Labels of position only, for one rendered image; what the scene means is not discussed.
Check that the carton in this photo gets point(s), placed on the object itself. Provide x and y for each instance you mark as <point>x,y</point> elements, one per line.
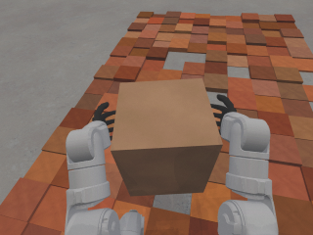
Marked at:
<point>165,138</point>

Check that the robot right upper arm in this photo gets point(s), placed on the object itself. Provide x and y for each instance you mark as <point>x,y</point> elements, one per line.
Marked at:
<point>240,217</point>

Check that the robot left hand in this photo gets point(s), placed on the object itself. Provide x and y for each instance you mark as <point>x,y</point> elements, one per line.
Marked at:
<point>102,117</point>

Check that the robot right forearm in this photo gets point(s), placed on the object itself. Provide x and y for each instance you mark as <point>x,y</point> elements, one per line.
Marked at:
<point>249,150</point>

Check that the robot left upper arm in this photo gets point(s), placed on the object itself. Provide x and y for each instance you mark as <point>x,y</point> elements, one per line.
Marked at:
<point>103,221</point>

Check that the robot right hand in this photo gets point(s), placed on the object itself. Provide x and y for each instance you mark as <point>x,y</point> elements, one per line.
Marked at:
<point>230,109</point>

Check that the left robot thigh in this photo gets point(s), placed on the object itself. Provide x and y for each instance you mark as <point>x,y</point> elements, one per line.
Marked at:
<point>132,223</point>

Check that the robot left forearm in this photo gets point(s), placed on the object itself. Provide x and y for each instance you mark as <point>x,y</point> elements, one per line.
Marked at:
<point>88,185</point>

